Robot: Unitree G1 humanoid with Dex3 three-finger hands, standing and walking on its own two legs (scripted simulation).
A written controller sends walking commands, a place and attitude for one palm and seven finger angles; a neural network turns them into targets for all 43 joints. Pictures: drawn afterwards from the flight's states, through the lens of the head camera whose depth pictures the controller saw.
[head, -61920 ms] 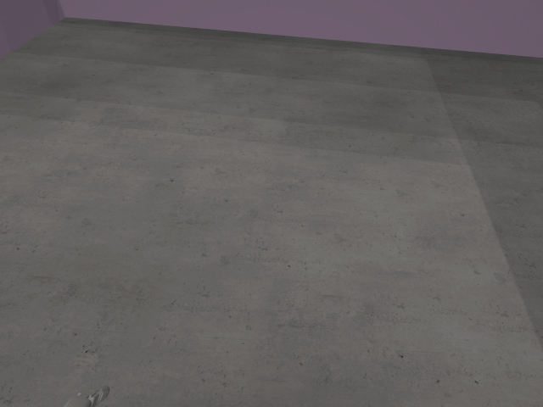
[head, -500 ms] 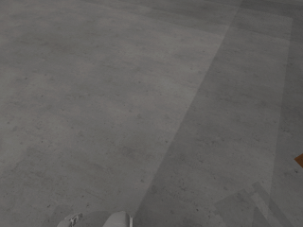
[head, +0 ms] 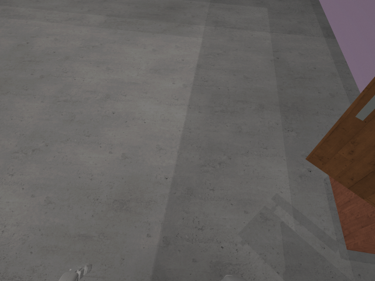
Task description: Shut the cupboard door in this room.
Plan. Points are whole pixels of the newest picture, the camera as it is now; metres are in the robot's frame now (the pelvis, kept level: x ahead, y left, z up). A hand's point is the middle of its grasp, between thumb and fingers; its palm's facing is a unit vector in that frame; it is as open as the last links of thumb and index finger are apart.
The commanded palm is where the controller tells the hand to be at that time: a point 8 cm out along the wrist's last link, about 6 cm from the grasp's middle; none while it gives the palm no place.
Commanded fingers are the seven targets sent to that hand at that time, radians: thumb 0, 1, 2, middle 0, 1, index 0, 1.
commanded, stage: turn to face it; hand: left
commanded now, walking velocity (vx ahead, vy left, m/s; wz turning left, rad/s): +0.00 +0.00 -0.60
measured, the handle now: out of the picture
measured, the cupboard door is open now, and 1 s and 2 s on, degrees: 52 52 52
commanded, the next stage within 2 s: take the last steps up to it in 1.28 s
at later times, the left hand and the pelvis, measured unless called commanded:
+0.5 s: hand (114, 271) +0.15 +0.19 -0.17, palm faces -0.23 -0.95 -0.19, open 7.4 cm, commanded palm none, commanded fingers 0.00 0.90 0.90 -0.20 -0.30 -0.20 -0.30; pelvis +0.02 +0.01 +0.00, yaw -17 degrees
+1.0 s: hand (156, 245) +0.21 +0.09 -0.14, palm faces -0.52 -0.81 -0.27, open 7.4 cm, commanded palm none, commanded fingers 0.00 0.90 0.90 -0.20 -0.30 -0.20 -0.30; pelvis +0.02 -0.03 +0.01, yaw -33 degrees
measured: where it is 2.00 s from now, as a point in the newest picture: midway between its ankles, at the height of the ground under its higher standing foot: outside the picture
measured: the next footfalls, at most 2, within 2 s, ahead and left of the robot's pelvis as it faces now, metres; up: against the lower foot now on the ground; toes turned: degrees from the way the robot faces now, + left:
right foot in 0.04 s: +0.05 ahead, -0.13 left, +0.00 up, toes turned -6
left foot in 0.42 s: +0.10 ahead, +0.12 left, +0.00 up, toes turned -12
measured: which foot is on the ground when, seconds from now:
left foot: down 0.00-0.04, up 0.06-0.40, down 0.42-0.78, up 0.80-1.00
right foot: up 0.00-0.02, down 0.04-0.42, up 0.44-0.76, down 0.78-1.00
